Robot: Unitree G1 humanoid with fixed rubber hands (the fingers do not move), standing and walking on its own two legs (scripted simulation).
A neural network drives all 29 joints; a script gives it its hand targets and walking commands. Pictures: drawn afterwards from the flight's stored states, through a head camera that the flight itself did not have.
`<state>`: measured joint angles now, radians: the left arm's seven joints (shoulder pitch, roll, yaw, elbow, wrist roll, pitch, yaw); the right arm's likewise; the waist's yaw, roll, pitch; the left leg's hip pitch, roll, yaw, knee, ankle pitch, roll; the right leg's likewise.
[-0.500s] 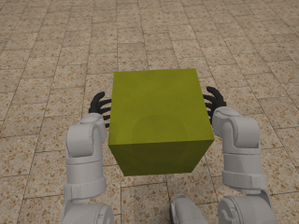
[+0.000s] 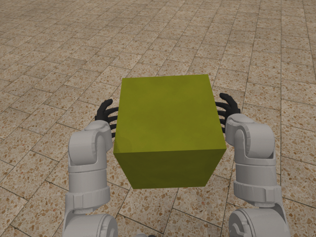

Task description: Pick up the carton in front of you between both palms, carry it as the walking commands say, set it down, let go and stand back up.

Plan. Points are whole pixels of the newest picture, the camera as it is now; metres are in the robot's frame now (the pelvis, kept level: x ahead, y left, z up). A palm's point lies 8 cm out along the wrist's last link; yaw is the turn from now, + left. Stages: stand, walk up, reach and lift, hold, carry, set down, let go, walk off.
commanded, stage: carry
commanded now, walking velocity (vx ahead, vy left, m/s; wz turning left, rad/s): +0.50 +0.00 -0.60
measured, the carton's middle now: (167, 137) +0.37 +0.01 +0.05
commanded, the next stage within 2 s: none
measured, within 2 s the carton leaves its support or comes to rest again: neither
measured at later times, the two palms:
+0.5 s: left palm (136, 73) +0.62 +0.11 +0.08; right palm (227, 75) +0.58 -0.19 +0.09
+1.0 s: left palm (176, 22) +0.96 -0.04 +0.09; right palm (246, 33) +0.83 -0.31 +0.09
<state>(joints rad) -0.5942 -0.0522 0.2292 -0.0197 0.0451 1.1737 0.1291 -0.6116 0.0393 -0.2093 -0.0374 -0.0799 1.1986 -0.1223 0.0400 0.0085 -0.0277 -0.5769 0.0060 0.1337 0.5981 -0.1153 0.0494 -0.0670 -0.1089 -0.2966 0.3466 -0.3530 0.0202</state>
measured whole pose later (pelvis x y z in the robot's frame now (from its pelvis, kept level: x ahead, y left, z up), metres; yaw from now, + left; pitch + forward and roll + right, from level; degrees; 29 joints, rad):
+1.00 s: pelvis +0.66 -0.07 +0.00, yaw -24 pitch +5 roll +1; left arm -0.14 -0.13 0.09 -0.35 0.11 1.21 0.09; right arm -0.13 0.13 -0.10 -0.37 -0.11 1.20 -0.09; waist 0.01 0.02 -0.14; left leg -0.62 0.10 0.06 0.58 -0.06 -0.08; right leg 0.00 0.07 0.07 0.27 -0.35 -0.09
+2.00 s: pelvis +1.13 -0.48 +0.00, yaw -49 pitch +3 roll +1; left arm -0.13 -0.13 0.08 -0.41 0.11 1.20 0.08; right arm -0.12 0.13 -0.10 -0.43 -0.09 1.20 -0.09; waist -0.04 0.00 -0.08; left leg -0.64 0.08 0.16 0.61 0.00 -0.01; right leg 0.10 0.04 -0.11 0.17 -0.33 -0.07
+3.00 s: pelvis +1.63 -0.92 -0.01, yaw -26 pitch +4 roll +0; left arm -0.13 -0.13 0.09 -0.39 0.09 1.21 0.09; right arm -0.13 0.13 -0.09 -0.41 -0.12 1.22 -0.09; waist 0.02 0.00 -0.09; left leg -0.50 0.05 0.19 0.49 -0.10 0.03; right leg 0.05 -0.10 -0.24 0.28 -0.37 0.06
